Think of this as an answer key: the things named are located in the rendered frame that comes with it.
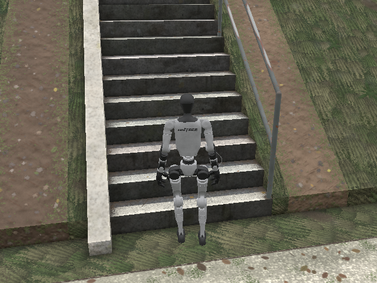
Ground stairs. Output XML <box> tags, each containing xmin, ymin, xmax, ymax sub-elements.
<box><xmin>98</xmin><ymin>0</ymin><xmax>273</xmax><ymax>235</ymax></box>

